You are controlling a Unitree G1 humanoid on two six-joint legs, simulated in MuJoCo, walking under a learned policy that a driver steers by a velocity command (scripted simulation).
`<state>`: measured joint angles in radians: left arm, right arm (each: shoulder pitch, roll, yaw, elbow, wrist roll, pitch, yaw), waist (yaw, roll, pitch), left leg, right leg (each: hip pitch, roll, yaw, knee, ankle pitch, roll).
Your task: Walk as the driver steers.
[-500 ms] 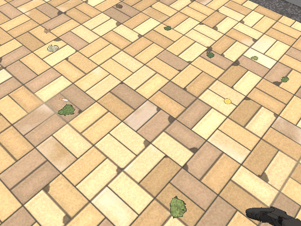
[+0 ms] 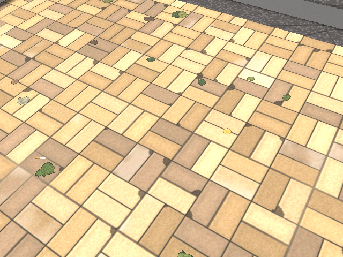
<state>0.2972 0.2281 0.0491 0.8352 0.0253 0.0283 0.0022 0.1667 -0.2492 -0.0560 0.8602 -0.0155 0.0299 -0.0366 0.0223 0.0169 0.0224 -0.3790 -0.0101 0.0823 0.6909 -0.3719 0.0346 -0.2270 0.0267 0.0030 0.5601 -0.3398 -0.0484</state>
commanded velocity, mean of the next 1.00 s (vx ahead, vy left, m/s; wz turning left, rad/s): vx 0.01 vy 0.00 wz -0.56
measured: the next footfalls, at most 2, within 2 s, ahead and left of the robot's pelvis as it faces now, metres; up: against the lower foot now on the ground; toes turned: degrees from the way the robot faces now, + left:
left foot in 0.40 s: +0.08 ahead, +0.11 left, +0.00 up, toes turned -18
right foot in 0.86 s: -0.04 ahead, -0.08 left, +0.00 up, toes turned -31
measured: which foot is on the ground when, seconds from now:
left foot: up 0.00-0.38, down 0.40-0.84, up 0.86-1.00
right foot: down 0.00-0.40, up 0.42-0.84, down 0.86-1.00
